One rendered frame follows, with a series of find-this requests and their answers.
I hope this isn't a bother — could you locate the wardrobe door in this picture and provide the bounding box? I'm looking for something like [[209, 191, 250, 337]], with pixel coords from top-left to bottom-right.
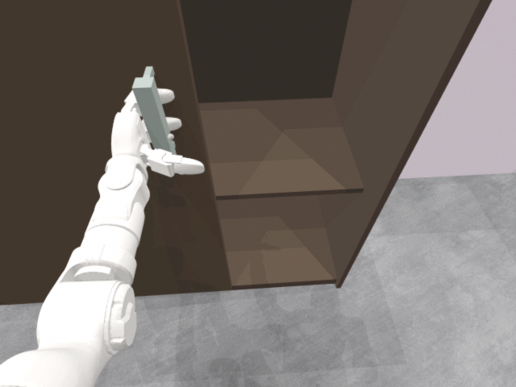
[[0, 0, 231, 305]]

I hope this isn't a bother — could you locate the left robot forearm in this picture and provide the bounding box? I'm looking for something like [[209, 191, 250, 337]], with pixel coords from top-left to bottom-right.
[[36, 155, 150, 346]]

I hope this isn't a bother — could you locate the left robot upper arm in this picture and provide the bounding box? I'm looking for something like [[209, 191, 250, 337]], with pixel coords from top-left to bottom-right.
[[0, 281, 136, 387]]

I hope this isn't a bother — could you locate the left robot hand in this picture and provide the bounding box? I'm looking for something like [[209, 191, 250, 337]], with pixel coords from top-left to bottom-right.
[[111, 89, 205, 177]]

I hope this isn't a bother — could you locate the handle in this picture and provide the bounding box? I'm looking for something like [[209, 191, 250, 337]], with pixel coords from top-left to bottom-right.
[[132, 66, 176, 155]]

